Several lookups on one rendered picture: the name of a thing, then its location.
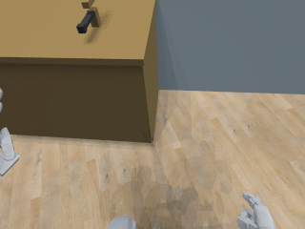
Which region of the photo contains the left robot thigh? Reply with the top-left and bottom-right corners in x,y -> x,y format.
106,216 -> 136,229

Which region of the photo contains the counter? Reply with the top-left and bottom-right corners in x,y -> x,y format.
0,0 -> 159,143

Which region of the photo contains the tap lever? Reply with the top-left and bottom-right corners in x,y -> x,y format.
76,11 -> 95,33

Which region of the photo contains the left robot hand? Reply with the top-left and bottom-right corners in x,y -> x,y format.
0,89 -> 20,177

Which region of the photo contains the right robot hand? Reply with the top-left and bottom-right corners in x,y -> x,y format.
237,191 -> 276,229

